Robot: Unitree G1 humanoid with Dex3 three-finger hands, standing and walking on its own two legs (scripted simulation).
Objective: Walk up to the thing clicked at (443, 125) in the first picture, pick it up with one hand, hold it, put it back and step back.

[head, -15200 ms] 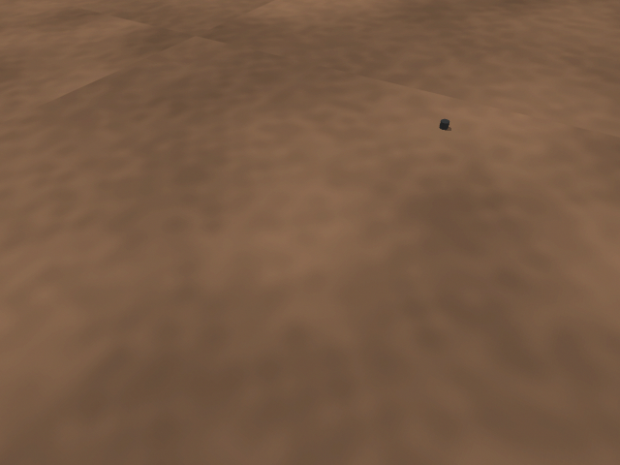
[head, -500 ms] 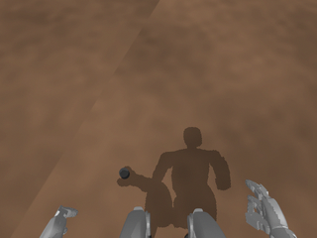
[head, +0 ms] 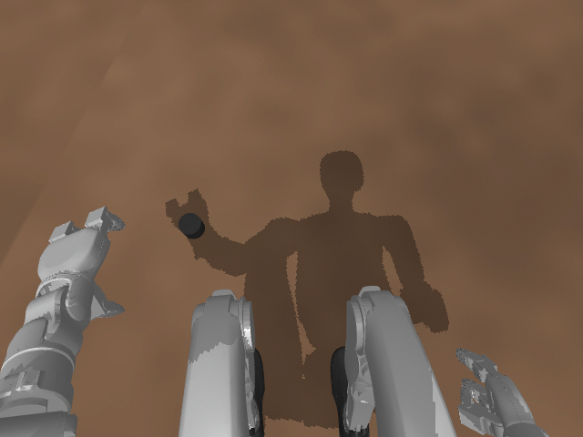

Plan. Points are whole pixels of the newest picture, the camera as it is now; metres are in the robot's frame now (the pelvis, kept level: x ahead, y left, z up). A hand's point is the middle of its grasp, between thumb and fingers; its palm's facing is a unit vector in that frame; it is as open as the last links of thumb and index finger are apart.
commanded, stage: rise first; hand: left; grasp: from above
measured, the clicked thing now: (191, 226) +0.51 +0.26 -0.42
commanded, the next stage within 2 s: none
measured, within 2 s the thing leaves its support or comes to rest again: neither
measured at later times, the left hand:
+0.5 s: hand (131, 246) +0.42 +0.32 -0.24, palm faces -0.47 -0.04 -0.88, open 14.2 cm
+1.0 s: hand (149, 235) +0.45 +0.31 -0.29, palm faces -0.46 -0.07 -0.89, open 14.1 cm
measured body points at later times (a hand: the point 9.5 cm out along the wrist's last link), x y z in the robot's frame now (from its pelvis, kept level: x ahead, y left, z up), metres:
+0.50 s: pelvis -0.01 +0.02 -0.08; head +0.23 +0.08 +0.31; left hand +0.44 +0.32 -0.19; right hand +0.08 -0.27 -0.19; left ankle +0.09 +0.12 -0.41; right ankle +0.08 -0.10 -0.41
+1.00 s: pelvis +0.00 +0.01 -0.10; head +0.26 +0.07 +0.26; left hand +0.47 +0.31 -0.23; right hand +0.06 -0.27 -0.21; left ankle +0.09 +0.12 -0.41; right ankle +0.08 -0.10 -0.41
